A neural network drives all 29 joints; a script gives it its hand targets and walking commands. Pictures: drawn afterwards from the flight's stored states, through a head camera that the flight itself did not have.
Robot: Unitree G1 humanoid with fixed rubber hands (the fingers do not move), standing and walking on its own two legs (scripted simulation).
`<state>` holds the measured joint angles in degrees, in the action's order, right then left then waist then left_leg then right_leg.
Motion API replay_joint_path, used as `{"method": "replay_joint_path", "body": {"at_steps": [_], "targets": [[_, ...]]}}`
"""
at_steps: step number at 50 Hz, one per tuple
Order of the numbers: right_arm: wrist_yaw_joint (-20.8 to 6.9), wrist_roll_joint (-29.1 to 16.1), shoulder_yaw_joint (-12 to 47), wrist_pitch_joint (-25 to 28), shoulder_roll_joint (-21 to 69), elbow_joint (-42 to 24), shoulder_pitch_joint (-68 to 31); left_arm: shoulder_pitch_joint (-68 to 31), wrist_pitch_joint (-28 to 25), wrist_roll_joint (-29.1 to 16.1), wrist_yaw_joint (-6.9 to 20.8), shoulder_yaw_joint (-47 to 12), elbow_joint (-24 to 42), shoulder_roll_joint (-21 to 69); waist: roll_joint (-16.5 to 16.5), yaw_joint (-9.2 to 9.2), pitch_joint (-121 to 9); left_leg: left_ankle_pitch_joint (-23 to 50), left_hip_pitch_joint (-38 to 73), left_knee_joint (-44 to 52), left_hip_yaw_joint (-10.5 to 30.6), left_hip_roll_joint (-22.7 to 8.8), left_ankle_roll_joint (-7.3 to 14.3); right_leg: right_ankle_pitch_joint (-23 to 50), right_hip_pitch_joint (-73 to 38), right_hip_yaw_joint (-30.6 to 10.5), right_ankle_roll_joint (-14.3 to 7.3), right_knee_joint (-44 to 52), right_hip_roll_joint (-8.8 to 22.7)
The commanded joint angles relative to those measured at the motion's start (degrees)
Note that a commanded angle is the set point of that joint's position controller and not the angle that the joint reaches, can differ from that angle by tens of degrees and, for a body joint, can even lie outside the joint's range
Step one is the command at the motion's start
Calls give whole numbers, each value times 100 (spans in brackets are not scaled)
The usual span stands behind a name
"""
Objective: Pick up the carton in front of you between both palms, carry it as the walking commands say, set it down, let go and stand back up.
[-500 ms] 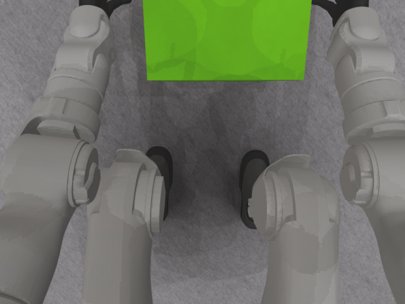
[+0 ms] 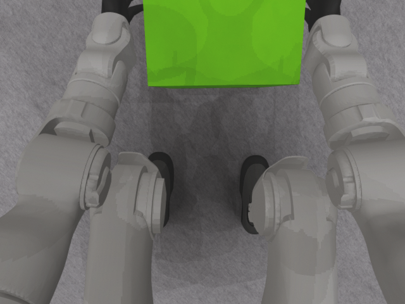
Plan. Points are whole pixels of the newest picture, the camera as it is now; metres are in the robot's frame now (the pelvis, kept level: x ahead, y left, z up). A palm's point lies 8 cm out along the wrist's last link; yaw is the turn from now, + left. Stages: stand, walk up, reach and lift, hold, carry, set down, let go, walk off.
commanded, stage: reach and lift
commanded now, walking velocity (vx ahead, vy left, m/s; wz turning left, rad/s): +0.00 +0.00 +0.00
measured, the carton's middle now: (219, 29) +0.52 -0.02 -0.25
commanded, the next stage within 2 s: none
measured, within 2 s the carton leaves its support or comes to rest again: leaves its support in 0.28 s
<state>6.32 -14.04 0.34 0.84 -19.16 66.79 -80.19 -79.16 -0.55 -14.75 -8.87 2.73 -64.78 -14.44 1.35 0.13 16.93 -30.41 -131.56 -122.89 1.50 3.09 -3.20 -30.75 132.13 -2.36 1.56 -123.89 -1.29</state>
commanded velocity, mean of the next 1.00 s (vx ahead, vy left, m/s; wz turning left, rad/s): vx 0.00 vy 0.00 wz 0.00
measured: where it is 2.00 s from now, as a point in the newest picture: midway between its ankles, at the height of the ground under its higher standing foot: (205, 205)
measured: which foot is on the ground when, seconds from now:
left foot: down 0.00-1.00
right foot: down 0.00-1.00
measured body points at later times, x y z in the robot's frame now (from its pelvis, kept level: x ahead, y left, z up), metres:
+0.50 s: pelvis +0.01 +0.00 +0.00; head +0.32 -0.02 +0.33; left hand +0.53 +0.13 -0.10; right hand +0.53 -0.17 -0.11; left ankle +0.12 +0.13 -0.34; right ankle +0.12 -0.13 -0.34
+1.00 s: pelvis +0.01 +0.00 +0.14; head +0.25 -0.01 +0.52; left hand +0.50 +0.13 +0.08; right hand +0.49 -0.17 +0.07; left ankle +0.12 +0.13 -0.34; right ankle +0.12 -0.13 -0.34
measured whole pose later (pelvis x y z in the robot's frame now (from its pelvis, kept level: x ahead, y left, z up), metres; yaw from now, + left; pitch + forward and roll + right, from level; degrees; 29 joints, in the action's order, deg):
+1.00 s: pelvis +0.01 +0.00 +0.14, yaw -2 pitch +41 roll +1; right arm 2.4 10.4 -23.1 -19.4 -1.1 40.6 -54.0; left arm -52.9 18.7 10.0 -4.1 26.6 -37.7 2.8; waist 1.0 0.0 -11.2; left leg -28.9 -110.2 -97.7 5.2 7.1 -4.0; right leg -28.3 110.7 -5.3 3.4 -97.8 -6.1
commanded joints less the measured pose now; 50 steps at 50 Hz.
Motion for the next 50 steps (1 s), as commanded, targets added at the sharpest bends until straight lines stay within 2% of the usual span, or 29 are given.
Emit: {"method": "replay_joint_path", "body": {"at_steps": [1, 3, 5, 7, 9, 12, 17, 20, 23, 25, 28, 31, 35, 39, 43, 50], "targets": [[-22, 103, 79, 116, 52, -460, -1582, -1242, -120, 112, -43, 24, 420, 303, -267, -81, -6445, 1256, 3345, 849, -363, 141, 24, 1232, -3335, 264, 23, 1060, -76], [-239, 29, 495, 129, 1402, -488, -2200, -1848, -136, 86, 196, -331, 534, 1530, -327, -71, -6412, 1287, 3216, 831, -392, 230, 58, 1290, -3297, 260, -40, 1068, -189], [-600, 103, 831, 48, 3045, -567, -2938, -2636, -44, 230, 555, -647, 615, 3084, -245, -77, -6319, 1243, 3016, 763, -404, 324, 67, 1311, -3170, 252, -77, 1003, -298], [-948, 278, 811, -121, 4160, -695, -3182, -2987, 124, 487, 912, -628, 704, 4158, -194, -58, -6129, 1124, 2876, 680, -465, 439, 107, 1190, -3045, 328, -78, 902, -383], [-1141, 435, 650, -239, 4647, -831, -3181, -3079, 248, 648, 1141, -520, 809, 4699, -150, -53, -6055, 1120, 2791, 618, -526, 501, 121, 1208, -2988, 406, -83, 836, -439], [-1318, 392, 706, -372, 5329, -1252, -3203, -3221, 374, 577, 1337, -667, 1241, 5348, -124, -112, -6645, 1534, 3034, 539, -602, 556, 125, 1664, -3256, 514, -106, 736, -536], [-1304, 42, 1312, -556, 6185, -2495, -3313, -3130, 610, 209, 1362, -1204, 2173, 6343, -212, -233, -8809, 2501, 3995, 436, -723, 644, 79, 2695, -4425, 665, -43, 669, -611], [-1250, 96, 1512, -805, 6598, -3210, -3071, -3029, 845, 247, 1328, -1493, 2901, 6653, -292, -226, -9818, 2510, 4256, 593, -797, 702, 41, 2823, -5053, 721, 1, 812, -689], [-1278, 324, 1482, -1130, 6949, -3521, -2660, -2790, 1103, 459, 1339, -1592, 3352, 6839, -340, -157, -9901, 2063, 4233, 927, -838, 751, 40, 2393, -5037, 786, 31, 1116, -774], [-1355, 559, 1343, -1352, 7163, -3329, -2381, -2533, 1294, 701, 1406, -1447, 3221, 6937, -356, -84, -9281, 1495, 3917, 1223, -835, 757, 65, 1810, -4647, 800, 28, 1413, -795], [-1487, 999, 872, -1606, 7389, -2603, -1953, -2133, 1554, 1208, 1479, -900, 2557, 7066, -351, 35, -7899, 567, 3470, 1681, -789, 740, 139, 760, -3888, 779, -14, 1888, -797], [-1619, 1457, 269, -1738, 7412, -2137, -1847, -2000, 1707, 1658, 1592, -360, 2113, 7132, -307, 43, -7279, 234, 3359, 2085, -712, 746, 190, 318, -3664, 737, -72, 2281, -816], [-1673, 1760, -104, -1759, 7448, -1930, -1806, -1969, 1737, 1900, 1660, -104, 1953, 7241, -201, -31, -7391, 276, 3624, 2507, -674, 775, 184, 377, -3934, 700, -105, 2683, -835], [-1716, 1898, -186, -1804, 7540, -1943, -1662, -1822, 1786, 1984, 1723, -79, 1950, 7359, -147, -91, -7686, 303, 3968, 2882, -664, 792, 159, 438, -4341, 676, -101, 3048, -833], [-1771, 1845, 35, -1872, 7751, -2166, -1425, -1559, 1854, 1929, 1792, -277, 2084, 7561, -142, -97, -8069, 497, 4434, 3222, -653, 787, 144, 646, -4848, 675, -71, 3362, -826], [-1792, 1514, 782, -1951, 8130, -2754, -900, -954, 1936, 1608, 1852, -965, 2542, 7890, -218, -46, -8507, 1064, 5332, 3725, -569, 776, 94, 1218, -5773, 618, 12, 3839, -853]]}}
